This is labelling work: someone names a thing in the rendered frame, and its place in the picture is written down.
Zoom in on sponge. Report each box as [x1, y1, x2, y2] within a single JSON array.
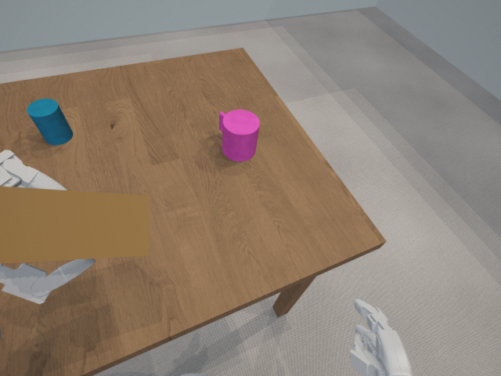
[[0, 186, 150, 264]]

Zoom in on robot right hand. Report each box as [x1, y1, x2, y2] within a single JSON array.
[[350, 299, 413, 376]]

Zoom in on robot left hand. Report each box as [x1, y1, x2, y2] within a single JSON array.
[[0, 150, 96, 304]]

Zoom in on table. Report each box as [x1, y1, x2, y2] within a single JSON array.
[[0, 48, 387, 376]]

